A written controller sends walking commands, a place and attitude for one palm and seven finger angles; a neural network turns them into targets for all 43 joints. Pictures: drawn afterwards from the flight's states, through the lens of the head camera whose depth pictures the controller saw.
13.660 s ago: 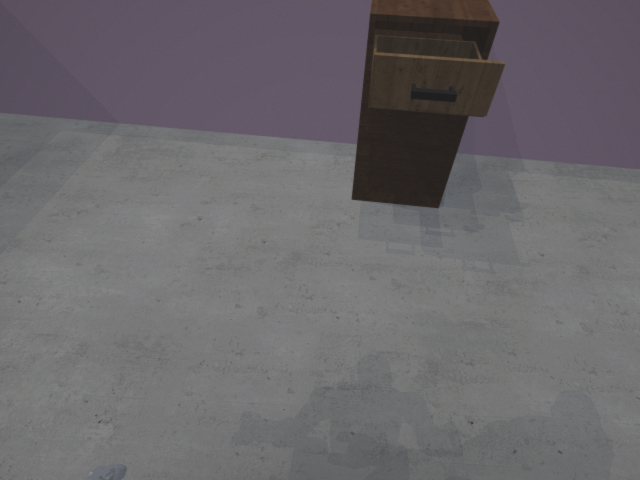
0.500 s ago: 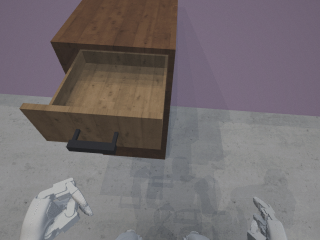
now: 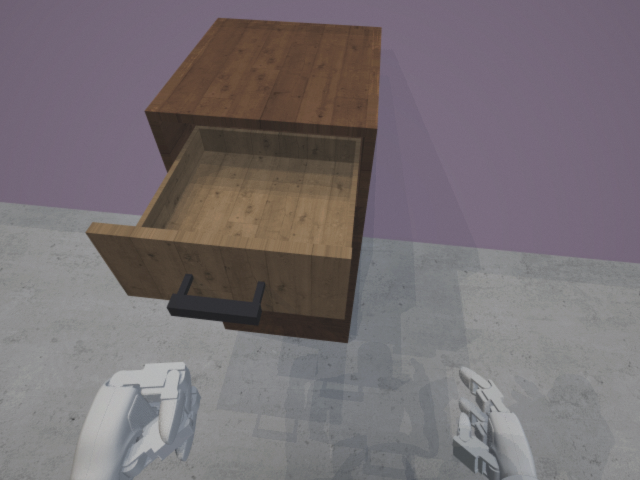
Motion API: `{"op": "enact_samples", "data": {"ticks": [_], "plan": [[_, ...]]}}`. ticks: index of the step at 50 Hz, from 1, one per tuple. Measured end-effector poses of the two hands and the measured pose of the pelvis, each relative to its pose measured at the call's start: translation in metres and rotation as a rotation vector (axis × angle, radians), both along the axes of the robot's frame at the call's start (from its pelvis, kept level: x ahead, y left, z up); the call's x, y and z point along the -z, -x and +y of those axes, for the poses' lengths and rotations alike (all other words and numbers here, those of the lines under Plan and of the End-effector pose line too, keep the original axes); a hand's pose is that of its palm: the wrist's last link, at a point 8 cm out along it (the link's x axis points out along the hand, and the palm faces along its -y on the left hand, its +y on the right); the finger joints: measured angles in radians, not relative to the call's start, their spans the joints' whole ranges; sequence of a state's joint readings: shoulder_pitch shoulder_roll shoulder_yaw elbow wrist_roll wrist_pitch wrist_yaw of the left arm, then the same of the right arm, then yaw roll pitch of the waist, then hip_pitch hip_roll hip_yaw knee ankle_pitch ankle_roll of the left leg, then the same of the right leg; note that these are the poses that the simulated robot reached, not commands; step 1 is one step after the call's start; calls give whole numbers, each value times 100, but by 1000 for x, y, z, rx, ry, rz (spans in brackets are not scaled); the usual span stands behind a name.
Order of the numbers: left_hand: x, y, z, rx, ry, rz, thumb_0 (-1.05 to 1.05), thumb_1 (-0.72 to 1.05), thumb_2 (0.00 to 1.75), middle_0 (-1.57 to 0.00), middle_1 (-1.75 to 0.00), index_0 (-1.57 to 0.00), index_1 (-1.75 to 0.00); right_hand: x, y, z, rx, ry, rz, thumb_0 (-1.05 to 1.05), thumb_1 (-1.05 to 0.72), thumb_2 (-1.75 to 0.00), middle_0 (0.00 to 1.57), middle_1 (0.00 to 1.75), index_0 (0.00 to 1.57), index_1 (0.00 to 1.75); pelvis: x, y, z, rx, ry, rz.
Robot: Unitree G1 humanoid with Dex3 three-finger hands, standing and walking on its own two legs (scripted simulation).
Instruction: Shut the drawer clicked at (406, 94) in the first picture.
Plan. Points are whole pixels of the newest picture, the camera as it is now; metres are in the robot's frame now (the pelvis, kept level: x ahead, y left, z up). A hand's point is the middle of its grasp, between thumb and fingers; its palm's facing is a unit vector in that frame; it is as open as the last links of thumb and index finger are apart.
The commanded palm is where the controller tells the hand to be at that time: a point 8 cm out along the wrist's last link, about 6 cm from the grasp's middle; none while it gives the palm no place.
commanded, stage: raise the hand and make a fist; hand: left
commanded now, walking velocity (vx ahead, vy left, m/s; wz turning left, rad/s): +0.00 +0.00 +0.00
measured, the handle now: (219, 296) +0.36 +0.18 +0.00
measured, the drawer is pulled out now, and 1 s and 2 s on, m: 0.27 0.27 0.27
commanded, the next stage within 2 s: bring the fist close to the handle in 0.38 s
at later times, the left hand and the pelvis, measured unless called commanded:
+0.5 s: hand (184, 425) +0.16 +0.15 +0.09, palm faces -0.01 -1.00 -0.07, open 3.3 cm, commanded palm +0.13 +0.20 +0.09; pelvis +0.00 -0.02 +0.00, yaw +0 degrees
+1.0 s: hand (211, 400) +0.20 +0.14 +0.04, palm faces -0.04 -1.00 -0.05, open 3.3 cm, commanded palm +0.18 +0.20 +0.04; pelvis -0.01 -0.02 -0.01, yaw +0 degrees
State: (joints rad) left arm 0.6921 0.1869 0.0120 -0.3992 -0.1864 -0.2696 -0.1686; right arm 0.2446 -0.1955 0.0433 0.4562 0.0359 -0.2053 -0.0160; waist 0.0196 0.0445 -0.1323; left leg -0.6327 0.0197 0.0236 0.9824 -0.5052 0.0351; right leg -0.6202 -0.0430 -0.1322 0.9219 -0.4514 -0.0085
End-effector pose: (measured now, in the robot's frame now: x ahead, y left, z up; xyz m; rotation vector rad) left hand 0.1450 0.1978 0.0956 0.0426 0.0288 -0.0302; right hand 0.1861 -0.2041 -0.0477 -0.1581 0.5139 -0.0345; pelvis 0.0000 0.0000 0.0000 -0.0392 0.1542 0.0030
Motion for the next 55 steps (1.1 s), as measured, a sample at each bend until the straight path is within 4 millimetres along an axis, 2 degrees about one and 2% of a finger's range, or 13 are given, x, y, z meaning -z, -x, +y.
{"op": "enact_samples", "data": {"ticks": [12, 28, 38, 55], "plan": [[-1, 1, -2, -9, -16, 23, 2, 90, 90, -140, -160, -140, -160, 4, 20, -30, 82, 30, 46, 1, -90, -90, 20, 30, 20, 30, -2, -2, -6, 10, -9, -1], [1, 0, 2, -19, -25, 7, 2, 90, 90, -140, -160, -140, -160, 2, 12, -39, 68, 26, 14, 1, -90, -90, 20, 30, 20, 30, -4, 1, -19, -1, -12, -5], [24, -14, 0, -6, -11, 29, 2, 90, 90, -140, -160, -140, -160, 9, 16, -46, 65, 52, 44, 1, -90, -90, 20, 30, 20, 30, 0, 4, -22, -1, -15, 19], [57, -46, -6, 19, -5, 21, 2, 90, 90, -140, -160, -140, -160, 39, 34, -50, 89, 71, 149, 1, -90, -90, 20, 30, 20, 30, 17, 7, -19, 10, -17, 90]]}}
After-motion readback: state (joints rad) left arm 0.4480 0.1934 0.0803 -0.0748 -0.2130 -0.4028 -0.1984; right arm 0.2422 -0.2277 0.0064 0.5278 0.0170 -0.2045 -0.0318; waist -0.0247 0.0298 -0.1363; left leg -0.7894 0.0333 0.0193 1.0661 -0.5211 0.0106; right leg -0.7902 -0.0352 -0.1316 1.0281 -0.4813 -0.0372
